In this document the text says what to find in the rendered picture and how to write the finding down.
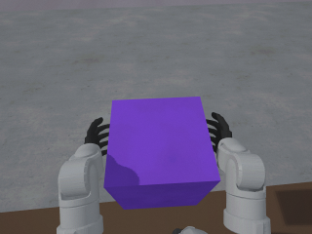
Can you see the right robot forearm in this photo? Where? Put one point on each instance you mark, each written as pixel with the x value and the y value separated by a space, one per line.
pixel 245 186

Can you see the carton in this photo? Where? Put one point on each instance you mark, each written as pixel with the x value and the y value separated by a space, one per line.
pixel 159 153

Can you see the right robot hand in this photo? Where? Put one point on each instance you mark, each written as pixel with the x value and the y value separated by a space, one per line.
pixel 221 130

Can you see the left robot hand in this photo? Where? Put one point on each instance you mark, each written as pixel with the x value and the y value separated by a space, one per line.
pixel 94 137

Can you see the left robot forearm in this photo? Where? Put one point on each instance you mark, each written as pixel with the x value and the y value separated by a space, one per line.
pixel 78 192

